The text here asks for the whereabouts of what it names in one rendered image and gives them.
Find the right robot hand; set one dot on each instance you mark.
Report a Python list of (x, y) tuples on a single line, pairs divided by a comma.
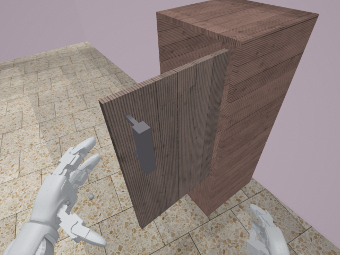
[(271, 240)]

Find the robot left forearm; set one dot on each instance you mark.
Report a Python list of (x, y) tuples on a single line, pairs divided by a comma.
[(34, 238)]

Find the cupboard door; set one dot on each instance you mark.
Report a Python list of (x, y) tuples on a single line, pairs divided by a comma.
[(182, 108)]

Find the handle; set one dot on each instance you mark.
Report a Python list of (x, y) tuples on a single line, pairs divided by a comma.
[(143, 141)]

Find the left robot hand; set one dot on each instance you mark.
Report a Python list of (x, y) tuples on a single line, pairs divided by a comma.
[(60, 186)]

